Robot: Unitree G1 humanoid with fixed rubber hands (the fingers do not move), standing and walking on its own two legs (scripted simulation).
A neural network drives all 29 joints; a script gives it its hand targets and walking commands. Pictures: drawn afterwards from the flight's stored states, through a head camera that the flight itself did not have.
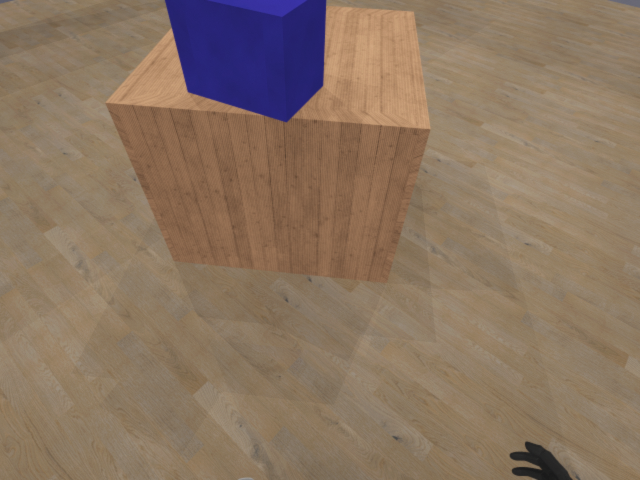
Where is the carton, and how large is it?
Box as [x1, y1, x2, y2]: [165, 0, 325, 121]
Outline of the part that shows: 165,0 187,90 189,92 280,120 287,121 322,86 325,0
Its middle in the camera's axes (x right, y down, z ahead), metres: -0.17 -0.51 +0.97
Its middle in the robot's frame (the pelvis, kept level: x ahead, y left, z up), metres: +1.09 +0.15 +0.05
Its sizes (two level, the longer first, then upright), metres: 0.308 0.210 0.241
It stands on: a pedestal, 0.68 m high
